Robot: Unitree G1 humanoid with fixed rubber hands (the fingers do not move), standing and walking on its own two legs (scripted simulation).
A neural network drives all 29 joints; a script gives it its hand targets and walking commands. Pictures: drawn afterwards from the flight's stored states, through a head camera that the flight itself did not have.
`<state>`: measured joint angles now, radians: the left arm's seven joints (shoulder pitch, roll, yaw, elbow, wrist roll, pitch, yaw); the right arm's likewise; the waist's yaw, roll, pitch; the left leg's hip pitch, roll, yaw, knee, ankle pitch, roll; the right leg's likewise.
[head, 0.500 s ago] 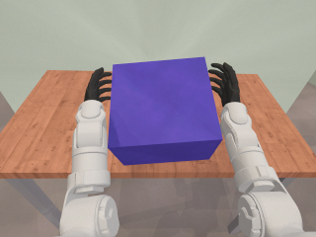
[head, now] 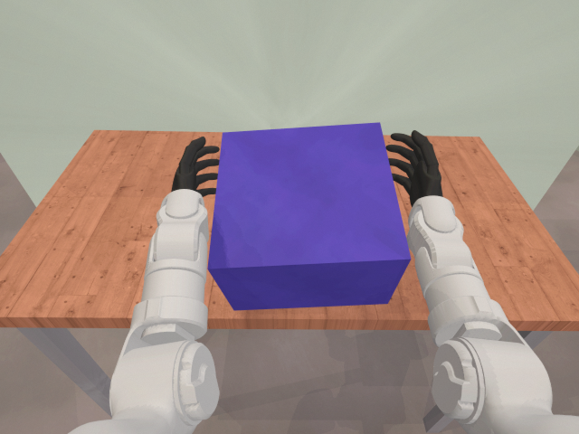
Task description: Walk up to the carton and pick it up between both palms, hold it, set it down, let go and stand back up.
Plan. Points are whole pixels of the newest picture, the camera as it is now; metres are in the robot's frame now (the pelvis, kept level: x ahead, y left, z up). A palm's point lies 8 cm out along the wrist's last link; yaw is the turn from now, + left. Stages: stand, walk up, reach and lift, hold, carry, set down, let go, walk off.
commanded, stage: set down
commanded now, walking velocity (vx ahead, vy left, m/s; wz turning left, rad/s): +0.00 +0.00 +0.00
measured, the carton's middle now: (305, 218) +0.40 -0.03 +0.10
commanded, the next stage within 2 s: none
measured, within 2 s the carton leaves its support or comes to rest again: neither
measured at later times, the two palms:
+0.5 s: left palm (197, 197) +0.42 +0.13 +0.13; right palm (420, 191) +0.40 -0.19 +0.15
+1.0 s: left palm (204, 196) +0.43 +0.12 +0.12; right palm (424, 197) +0.40 -0.20 +0.14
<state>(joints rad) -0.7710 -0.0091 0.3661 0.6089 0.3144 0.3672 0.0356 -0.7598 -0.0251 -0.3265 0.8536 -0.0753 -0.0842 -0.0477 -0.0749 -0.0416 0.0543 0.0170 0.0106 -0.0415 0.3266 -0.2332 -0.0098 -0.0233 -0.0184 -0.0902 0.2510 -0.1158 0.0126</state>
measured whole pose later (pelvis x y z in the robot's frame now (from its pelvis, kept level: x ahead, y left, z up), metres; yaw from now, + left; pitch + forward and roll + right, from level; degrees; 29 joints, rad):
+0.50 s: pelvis +0.01 +0.00 +0.00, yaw -1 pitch -3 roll -1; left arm -0.82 0.02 0.40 0.76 0.28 0.31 0.05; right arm -0.83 -0.01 -0.42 0.92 -0.14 -0.04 -0.02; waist -0.08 -0.03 0.03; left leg -0.04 0.01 -0.03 0.32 -0.23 -0.01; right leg -0.09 -0.02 -0.08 0.27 -0.12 0.01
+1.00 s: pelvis +0.01 +0.01 +0.00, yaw -3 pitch -1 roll -1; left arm -0.86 -0.01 0.46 0.83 0.31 0.27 0.04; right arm -0.83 -0.02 -0.52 0.92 -0.25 -0.03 0.03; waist -0.05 -0.01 0.02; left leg -0.07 0.01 0.01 0.32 -0.23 0.00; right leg -0.14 -0.02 -0.04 0.28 -0.12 0.02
